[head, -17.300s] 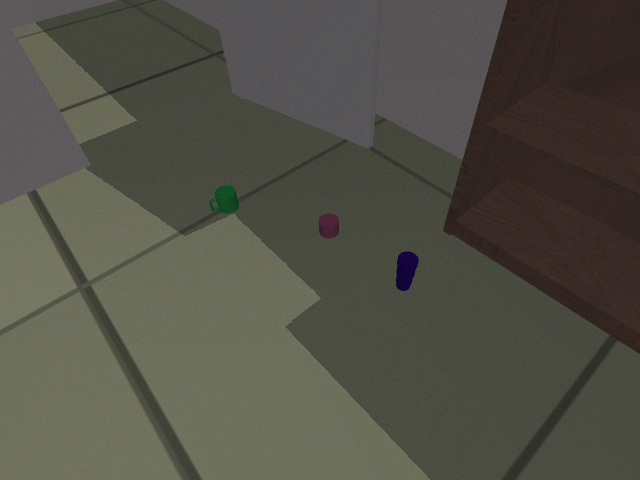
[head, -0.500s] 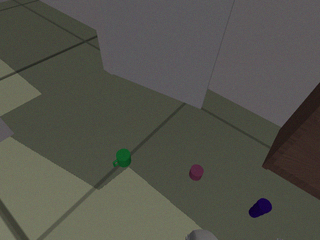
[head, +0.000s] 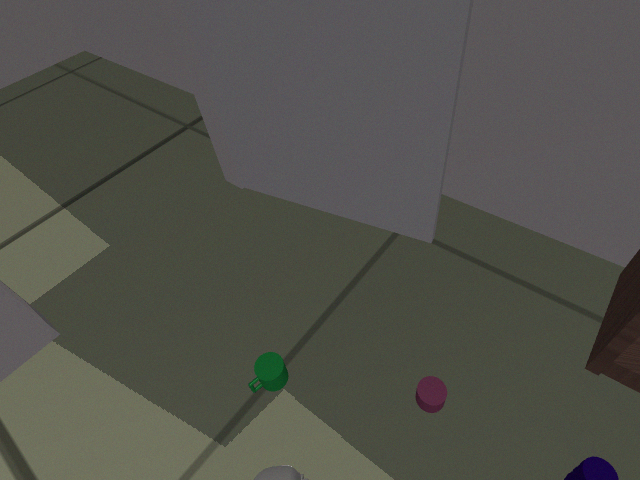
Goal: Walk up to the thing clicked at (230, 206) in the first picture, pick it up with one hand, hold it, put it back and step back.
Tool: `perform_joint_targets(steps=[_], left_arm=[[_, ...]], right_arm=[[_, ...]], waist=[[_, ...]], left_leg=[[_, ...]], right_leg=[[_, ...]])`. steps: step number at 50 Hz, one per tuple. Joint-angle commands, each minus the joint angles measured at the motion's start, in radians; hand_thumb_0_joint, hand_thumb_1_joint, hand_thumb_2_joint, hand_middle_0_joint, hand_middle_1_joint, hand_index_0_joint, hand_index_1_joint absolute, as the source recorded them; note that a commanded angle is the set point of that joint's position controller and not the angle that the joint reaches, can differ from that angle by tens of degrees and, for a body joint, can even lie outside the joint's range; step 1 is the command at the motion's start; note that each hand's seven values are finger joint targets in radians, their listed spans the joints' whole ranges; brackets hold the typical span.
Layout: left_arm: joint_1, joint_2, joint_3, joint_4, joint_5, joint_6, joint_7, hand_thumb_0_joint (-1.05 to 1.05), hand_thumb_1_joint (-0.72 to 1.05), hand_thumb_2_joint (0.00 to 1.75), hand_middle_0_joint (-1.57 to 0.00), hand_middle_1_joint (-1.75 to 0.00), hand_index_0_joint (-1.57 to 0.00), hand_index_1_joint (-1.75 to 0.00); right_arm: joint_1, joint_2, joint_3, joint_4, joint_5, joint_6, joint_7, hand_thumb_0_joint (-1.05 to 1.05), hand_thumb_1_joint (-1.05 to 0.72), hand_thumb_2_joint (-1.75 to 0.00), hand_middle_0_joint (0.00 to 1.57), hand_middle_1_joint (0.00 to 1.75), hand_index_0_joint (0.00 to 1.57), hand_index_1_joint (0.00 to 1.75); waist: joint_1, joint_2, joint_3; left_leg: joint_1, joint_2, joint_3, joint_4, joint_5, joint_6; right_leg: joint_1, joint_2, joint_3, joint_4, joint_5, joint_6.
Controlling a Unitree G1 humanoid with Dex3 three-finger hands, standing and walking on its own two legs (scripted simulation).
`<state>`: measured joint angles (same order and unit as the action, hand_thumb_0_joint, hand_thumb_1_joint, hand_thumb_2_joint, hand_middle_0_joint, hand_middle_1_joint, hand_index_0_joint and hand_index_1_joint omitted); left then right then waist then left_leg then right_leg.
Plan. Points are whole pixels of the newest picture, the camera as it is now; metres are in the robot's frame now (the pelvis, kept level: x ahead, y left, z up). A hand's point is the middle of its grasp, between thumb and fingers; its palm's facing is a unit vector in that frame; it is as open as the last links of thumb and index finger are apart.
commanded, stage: walk up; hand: left
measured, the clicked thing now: (267, 375) +0.56 +0.27 -0.73
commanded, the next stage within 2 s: stand in 1.82 s
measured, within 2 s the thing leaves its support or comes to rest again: neither
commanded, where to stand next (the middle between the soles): +0.19 +0.04 m, yaw +1 degrees
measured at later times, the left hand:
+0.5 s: hand out of the picture +0.16 +0.33 -0.17, palm faces -0.04 -0.95 -0.31, open 7.4 cm
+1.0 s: hand (160, 431) +0.24 +0.29 -0.15, palm faces -0.05 -0.94 -0.33, open 7.4 cm
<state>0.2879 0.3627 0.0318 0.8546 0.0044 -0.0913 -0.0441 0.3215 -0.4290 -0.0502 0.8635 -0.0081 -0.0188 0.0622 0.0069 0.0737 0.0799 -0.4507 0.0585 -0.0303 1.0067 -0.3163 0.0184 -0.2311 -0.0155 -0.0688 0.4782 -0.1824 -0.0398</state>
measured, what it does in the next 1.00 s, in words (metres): walks ahead: left foot, then right foot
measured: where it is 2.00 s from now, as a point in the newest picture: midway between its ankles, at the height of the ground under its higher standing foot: outside the picture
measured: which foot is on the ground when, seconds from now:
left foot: up 0.00-0.22, down 0.24-1.00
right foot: down 0.00-0.26, up 0.28-0.64, down 0.66-1.00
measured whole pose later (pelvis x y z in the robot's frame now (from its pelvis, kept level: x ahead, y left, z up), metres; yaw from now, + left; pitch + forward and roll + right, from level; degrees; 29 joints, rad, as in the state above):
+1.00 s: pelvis +0.13 +0.05 +0.00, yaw -1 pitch -3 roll +0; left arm 0.09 0.35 -0.01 1.06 0.00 -0.01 -0.02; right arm 0.14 -0.35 0.01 1.08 -0.01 -0.02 0.02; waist -0.01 -0.01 0.06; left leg -0.20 0.03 0.08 0.46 -0.21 0.00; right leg -0.21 -0.03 -0.01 0.47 -0.22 0.01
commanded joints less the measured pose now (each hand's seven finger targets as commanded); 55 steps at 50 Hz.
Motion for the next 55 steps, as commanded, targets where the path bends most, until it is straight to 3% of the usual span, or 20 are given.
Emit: perform_joint_targets(steps=[1,5,8,11,12,13,14,15,16,19,24,30,32,33,35,36,39,40,45,55], left_arm=[[0.004,0.298,0.099,-0.080,0.004,-0.020,0.022,0.00,0.90,0.90,-0.20,-0.30,-0.20,-0.30],[0.021,0.311,0.106,-0.083,0.013,-0.010,0.015,0.00,0.90,0.90,-0.20,-0.30,-0.20,-0.30],[0.031,0.303,0.092,-0.077,0.013,0.005,0.016,0.00,0.90,0.90,-0.20,-0.30,-0.20,-0.30],[-0.007,0.265,0.065,-0.086,0.003,0.023,0.021,0.00,0.90,0.90,-0.20,-0.30,-0.20,-0.30],[0.026,0.216,0.045,-0.084,0.001,0.028,0.022,0.00,0.90,0.90,-0.20,-0.30,-0.20,-0.30],[0.069,0.140,0.020,-0.081,-0.010,0.033,0.024,0.00,0.90,0.90,-0.20,-0.30,-0.20,-0.30],[0.116,0.195,0.035,-0.049,-0.008,0.049,0.036,0.00,0.90,0.90,-0.20,-0.30,-0.20,-0.30],[0.108,0.266,0.054,-0.020,-0.004,0.058,0.048,0.00,0.90,0.90,-0.20,-0.30,-0.20,-0.30],[0.081,0.284,0.052,-0.019,0.001,0.057,0.048,0.00,0.90,0.90,-0.20,-0.30,-0.20,-0.30],[0.080,0.242,0.050,0.008,-0.013,0.062,0.043,0.00,0.90,0.90,-0.20,-0.30,-0.20,-0.30],[0.060,0.205,0.036,0.039,-0.011,0.076,0.046,0.00,0.90,0.90,-0.20,-0.30,-0.20,-0.30],[0.022,0.196,0.039,0.084,-0.006,0.073,0.053,0.00,0.90,0.90,-0.20,-0.30,-0.20,-0.30],[0.019,0.198,0.042,0.101,0.003,0.065,0.052,0.00,0.90,0.90,-0.20,-0.30,-0.20,-0.30],[0.005,0.215,0.047,0.102,0.009,0.057,0.055,0.00,0.90,0.90,-0.20,-0.30,-0.20,-0.30],[-0.097,0.291,0.051,0.072,0.015,0.039,0.056,0.00,0.90,0.90,-0.20,-0.30,-0.20,-0.30],[-0.169,0.318,0.048,0.069,0.010,0.045,0.053,0.00,0.90,0.90,-0.20,-0.30,-0.20,-0.30],[-0.187,0.224,0.020,0.084,-0.001,0.049,0.050,0.00,0.90,0.90,-0.20,-0.30,-0.20,-0.30],[-0.185,0.220,0.019,0.095,-0.001,0.050,0.049,0.00,0.90,0.90,-0.20,-0.30,-0.20,-0.30],[-0.241,0.214,0.015,0.130,-0.001,0.061,0.044,0.00,0.90,0.90,-0.20,-0.30,-0.20,-0.30],[-0.255,0.196,0.008,0.210,-0.005,0.068,0.036,0.00,0.90,0.90,-0.20,-0.30,-0.20,-0.30]], right_arm=[[0.069,-0.175,-0.066,-0.037,-0.012,-0.013,0.001,0.00,-0.90,-0.90,0.20,0.30,0.20,0.30],[-0.007,-0.163,-0.065,-0.055,-0.023,-0.028,0.006,0.00,-0.90,-0.90,0.20,0.30,0.20,0.30],[-0.032,-0.140,-0.059,-0.046,-0.019,-0.041,-0.007,0.00,-0.90,-0.90,0.20,0.30,0.20,0.30],[0.053,-0.154,-0.063,-0.008,-0.017,-0.061,-0.031,0.00,-0.90,-0.90,0.20,0.30,0.20,0.30],[0.105,-0.190,-0.073,0.004,-0.019,-0.069,-0.043,0.00,-0.90,-0.90,0.20,0.30,0.20,0.30],[0.103,-0.273,-0.088,-0.009,-0.030,-0.071,-0.053,0.00,-0.90,-0.90,0.20,0.30,0.20,0.30],[0.063,-0.316,-0.091,-0.039,-0.018,-0.069,-0.054,0.00,-0.90,-0.90,0.20,0.30,0.20,0.30],[0.054,-0.331,-0.100,-0.027,-0.003,-0.061,-0.051,0.00,-0.90,-0.90,0.20,0.30,0.20,0.30],[0.040,-0.295,-0.094,-0.032,-0.002,-0.057,-0.054,0.00,-0.90,-0.90,0.20,0.30,0.20,0.30],[0.031,-0.228,-0.064,-0.037,0.003,-0.069,-0.067,0.00,-0.90,-0.90,0.20,0.30,0.20,0.30],[-0.050,-0.193,-0.048,-0.064,0.004,-0.061,-0.080,0.00,-0.90,-0.90,0.20,0.30,0.20,0.30],[-0.133,-0.205,-0.043,-0.059,0.003,-0.033,-0.076,0.00,-0.90,-0.90,0.20,0.30,0.20,0.30],[-0.165,-0.184,-0.031,-0.053,0.012,-0.020,-0.072,0.00,-0.90,-0.90,0.20,0.30,0.20,0.30],[-0.167,-0.147,-0.016,-0.045,0.018,-0.017,-0.071,0.00,-0.90,-0.90,0.20,0.30,0.20,0.30],[-0.140,-0.093,0.005,-0.028,0.024,-0.013,-0.069,0.00,-0.90,-0.90,0.20,0.30,0.20,0.30],[-0.137,-0.123,-0.008,0.011,0.020,-0.009,-0.077,0.00,-0.90,-0.90,0.20,0.30,0.20,0.30],[-0.168,-0.162,-0.013,0.066,0.022,-0.025,-0.066,0.00,-0.90,-0.90,0.20,0.30,0.20,0.30],[-0.182,-0.154,-0.008,0.072,0.020,-0.026,-0.065,0.00,-0.90,-0.90,0.20,0.30,0.20,0.30],[-0.221,-0.149,0.009,0.133,0.006,-0.026,-0.060,0.00,-0.90,-0.90,0.20,0.30,0.20,0.30],[-0.268,-0.150,0.019,0.215,-0.001,-0.043,-0.065,0.00,-0.90,-0.90,0.20,0.30,0.20,0.30]], waist=[[-0.003,-0.233,0.025],[0.025,-0.232,0.032],[0.033,-0.211,0.006],[-0.035,-0.114,-0.071],[-0.055,0.008,-0.121],[-0.036,0.234,-0.116],[-0.018,0.145,-0.092],[-0.026,0.144,-0.060],[-0.026,0.091,-0.030],[-0.012,0.098,-0.050],[-0.002,0.087,-0.091],[0.006,0.081,-0.091],[0.023,0.015,-0.107],[0.032,-0.039,-0.110],[-0.023,-0.216,-0.085],[-0.025,-0.255,-0.074],[-0.030,-0.199,-0.095],[-0.024,-0.216,-0.115],[-0.011,-0.163,-0.071],[0.005,-0.042,-0.097]], left_leg=[[-0.064,0.038,0.013,-0.112,0.070,-0.036],[-0.022,0.052,0.042,-0.282,0.077,-0.039],[0.060,0.015,0.073,-0.370,0.095,-0.028],[0.295,-0.024,0.077,-0.514,0.151,0.000],[0.374,0.036,-0.008,-0.610,0.072,0.022],[0.398,0.247,-0.332,-0.704,0.066,0.077],[0.372,0.342,-0.489,-0.747,0.025,0.169],[0.331,0.368,-0.521,-0.739,-0.053,0.240],[0.308,0.324,-0.439,-0.731,0.008,0.235],[0.341,0.204,-0.176,-0.659,0.453,0.116],[0.313,0.188,-0.047,-0.606,0.586,0.161],[0.152,0.220,-0.052,-0.534,0.450,0.177],[0.111,0.171,-0.039,-0.468,0.263,0.124],[0.076,0.150,-0.027,-0.440,0.180,0.078],[0.085,-0.009,0.049,-0.336,-0.069,-0.007],[0.200,-0.015,0.046,-0.337,-0.139,-0.001],[0.313,0.044,0.004,-0.504,0.113,0.018],[0.309,0.058,-0.005,-0.519,0.154,0.025],[0.265,0.055,-0.013,-0.628,0.055,0.015],[0.258,0.086,-0.034,-0.745,0.110,0.007]], right_leg=[[-0.045,-0.216,0.213,-0.322,-0.320,-0.158],[-0.053,-0.232,0.191,-0.279,-0.331,-0.165],[-0.041,-0.217,0.163,-0.186,-0.190,-0.160],[-0.111,-0.194,0.120,0.036,0.000,-0.116],[-0.125,-0.135,0.056,0.210,-0.005,-0.072],[-0.257,-0.013,-0.007,0.412,-0.197,0.002],[-0.311,0.033,0.056,0.471,-0.363,0.008],[-0.312,-0.016,0.099,0.557,-0.389,-0.003],[-0.330,-0.027,0.126,0.588,-0.365,-0.006],[-0.279,-0.031,0.180,0.519,-0.237,0.002],[-0.205,-0.026,0.124,0.408,-0.169,0.032],[-0.010,-0.024,0.054,0.217,-0.111,0.029],[0.091,-0.004,0.055,0.034,-0.030,0.008],[0.126,-0.046,0.119,-0.019,0.029,-0.010],[0.020,-0.276,0.435,-0.134,0.104,-0.121],[-0.101,-0.308,0.431,-0.114,0.090,-0.179],[-0.104,-0.152,0.213,-0.056,0.104,-0.030],[-0.059,-0.133,0.198,-0.060,0.098,-0.014],[-0.031,-0.129,0.214,-0.139,-0.114,-0.006],[0.106,-0.108,0.162,-0.155,0.055,0.007]])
